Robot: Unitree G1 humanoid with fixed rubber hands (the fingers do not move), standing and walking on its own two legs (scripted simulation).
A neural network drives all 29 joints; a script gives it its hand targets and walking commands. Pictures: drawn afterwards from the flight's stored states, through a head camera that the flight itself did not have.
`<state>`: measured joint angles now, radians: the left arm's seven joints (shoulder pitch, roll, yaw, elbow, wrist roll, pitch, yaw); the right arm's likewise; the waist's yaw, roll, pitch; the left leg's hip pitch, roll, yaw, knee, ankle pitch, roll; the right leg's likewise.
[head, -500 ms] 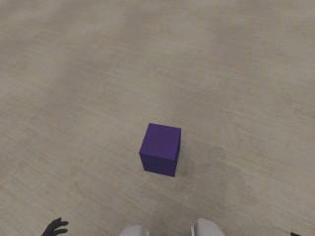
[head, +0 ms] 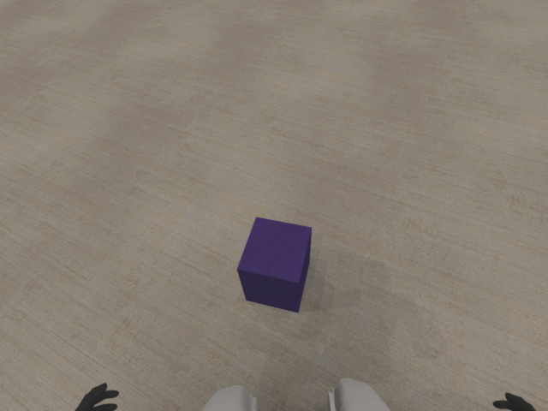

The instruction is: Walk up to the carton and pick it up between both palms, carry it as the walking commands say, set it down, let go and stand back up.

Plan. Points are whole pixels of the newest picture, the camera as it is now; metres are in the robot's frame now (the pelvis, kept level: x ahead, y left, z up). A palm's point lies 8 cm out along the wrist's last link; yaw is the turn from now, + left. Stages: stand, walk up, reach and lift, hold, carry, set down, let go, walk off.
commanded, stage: walk up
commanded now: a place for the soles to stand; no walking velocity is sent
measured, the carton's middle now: (277, 265) +0.64 +0.04 -0.60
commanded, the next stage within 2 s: none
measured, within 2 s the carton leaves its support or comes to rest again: neither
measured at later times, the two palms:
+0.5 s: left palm out of the picture +0.10 +0.31 -0.08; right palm out of the picture +0.11 -0.33 -0.09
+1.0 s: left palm out of the picture +0.10 +0.32 -0.08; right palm (531, 403) +0.14 -0.32 -0.08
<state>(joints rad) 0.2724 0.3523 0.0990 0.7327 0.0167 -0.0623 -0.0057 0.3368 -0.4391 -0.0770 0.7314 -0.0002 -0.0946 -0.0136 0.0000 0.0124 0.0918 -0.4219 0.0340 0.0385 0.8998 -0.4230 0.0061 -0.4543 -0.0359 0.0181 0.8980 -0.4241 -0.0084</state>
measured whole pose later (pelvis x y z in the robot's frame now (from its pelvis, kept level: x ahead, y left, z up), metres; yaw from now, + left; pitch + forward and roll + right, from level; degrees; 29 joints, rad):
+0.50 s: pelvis +0.02 +0.00 +0.00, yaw +2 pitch -2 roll +1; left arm 0.26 0.35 0.09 0.76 0.02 -0.07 -0.01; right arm 0.29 -0.44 -0.08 0.76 0.00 -0.08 -0.01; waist 0.00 0.01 0.09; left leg -0.41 0.02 0.03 0.90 -0.51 0.01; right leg -0.45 -0.06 0.00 0.91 -0.43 0.00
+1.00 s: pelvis +0.03 +0.00 +0.00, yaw +0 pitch -1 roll +0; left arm 0.31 0.37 0.09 0.81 0.02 -0.12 0.02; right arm 0.27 -0.44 -0.08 0.73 0.00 -0.04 0.03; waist 0.00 0.01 0.04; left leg -0.43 0.04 0.03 0.96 -0.51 0.03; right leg -0.44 -0.03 -0.02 0.89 -0.43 -0.01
